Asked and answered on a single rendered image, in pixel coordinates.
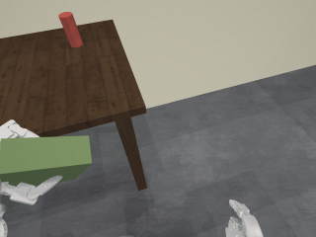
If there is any left robot hand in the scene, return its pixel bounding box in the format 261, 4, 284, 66
0, 119, 63, 205

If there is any sponge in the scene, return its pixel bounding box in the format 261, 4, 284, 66
0, 135, 92, 187

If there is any right robot hand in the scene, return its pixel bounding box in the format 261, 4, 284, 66
225, 199, 264, 237

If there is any left robot forearm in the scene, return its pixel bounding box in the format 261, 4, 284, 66
0, 202, 10, 237

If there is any table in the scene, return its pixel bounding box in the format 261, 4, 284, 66
0, 20, 147, 191

